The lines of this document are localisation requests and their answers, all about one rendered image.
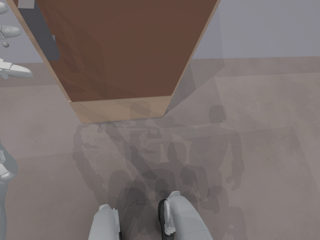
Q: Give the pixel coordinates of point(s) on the handle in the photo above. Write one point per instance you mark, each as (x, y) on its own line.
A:
(34, 19)

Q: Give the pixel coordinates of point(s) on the robot right shin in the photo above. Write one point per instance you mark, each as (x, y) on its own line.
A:
(170, 228)

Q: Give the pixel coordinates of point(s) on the robot left upper arm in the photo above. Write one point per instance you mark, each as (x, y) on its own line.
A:
(8, 171)

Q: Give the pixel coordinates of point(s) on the cupboard door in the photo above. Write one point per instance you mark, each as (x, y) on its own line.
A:
(122, 49)

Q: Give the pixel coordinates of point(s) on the robot left hand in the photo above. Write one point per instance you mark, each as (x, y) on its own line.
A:
(7, 68)

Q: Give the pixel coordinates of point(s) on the left robot thigh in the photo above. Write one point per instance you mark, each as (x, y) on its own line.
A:
(105, 225)

